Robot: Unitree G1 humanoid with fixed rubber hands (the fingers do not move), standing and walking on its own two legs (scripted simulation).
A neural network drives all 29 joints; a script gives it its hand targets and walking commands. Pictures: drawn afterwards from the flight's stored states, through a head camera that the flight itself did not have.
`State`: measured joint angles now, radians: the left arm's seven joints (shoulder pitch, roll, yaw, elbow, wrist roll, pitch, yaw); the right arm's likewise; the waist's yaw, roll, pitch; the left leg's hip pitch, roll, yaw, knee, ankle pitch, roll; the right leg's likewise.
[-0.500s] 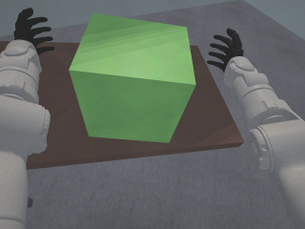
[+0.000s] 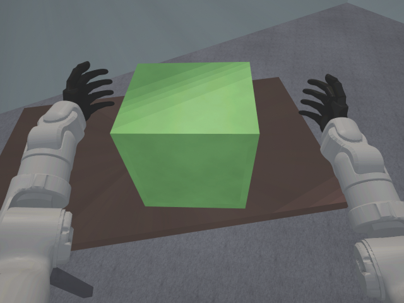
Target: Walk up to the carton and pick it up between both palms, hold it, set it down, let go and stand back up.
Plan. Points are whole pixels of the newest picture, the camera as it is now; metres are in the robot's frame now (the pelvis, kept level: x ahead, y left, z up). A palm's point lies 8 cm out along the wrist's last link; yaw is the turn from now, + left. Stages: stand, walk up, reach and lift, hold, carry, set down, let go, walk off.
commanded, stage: set down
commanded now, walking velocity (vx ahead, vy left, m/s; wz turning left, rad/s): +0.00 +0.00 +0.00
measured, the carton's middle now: (193, 139) +0.48 +0.00 +0.04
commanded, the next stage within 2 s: none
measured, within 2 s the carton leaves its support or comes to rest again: neither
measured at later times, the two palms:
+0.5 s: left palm (73, 188) +0.35 +0.25 +0.08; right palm (309, 183) +0.30 -0.20 +0.08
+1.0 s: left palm (87, 204) +0.32 +0.22 +0.06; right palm (320, 214) +0.26 -0.22 +0.03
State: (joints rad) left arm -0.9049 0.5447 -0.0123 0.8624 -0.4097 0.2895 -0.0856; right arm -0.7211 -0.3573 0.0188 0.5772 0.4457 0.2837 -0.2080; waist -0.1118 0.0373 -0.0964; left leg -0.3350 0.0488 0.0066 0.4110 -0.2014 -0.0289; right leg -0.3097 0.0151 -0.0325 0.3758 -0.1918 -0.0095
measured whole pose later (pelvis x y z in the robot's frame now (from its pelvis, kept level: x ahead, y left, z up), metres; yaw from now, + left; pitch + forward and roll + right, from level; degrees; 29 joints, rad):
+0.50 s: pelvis -0.04 +0.02 +0.00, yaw -1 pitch +2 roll -1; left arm -0.54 0.42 -0.01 0.71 -0.30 0.17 -0.03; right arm -0.40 -0.18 -0.08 0.51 0.28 0.18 -0.14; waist -0.06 -0.04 -0.03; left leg -0.29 0.03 0.03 0.43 -0.17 -0.01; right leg -0.25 0.00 -0.01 0.36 -0.14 0.01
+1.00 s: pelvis -0.02 +0.00 +0.00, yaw +0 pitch -4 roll -1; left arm -0.34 0.37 0.01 0.67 -0.27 0.05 -0.13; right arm -0.17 -0.19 0.03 0.51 0.33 0.06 -0.18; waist -0.06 -0.01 0.02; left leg -0.13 0.06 0.01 0.42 -0.21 -0.03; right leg -0.10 0.03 -0.03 0.36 -0.19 -0.02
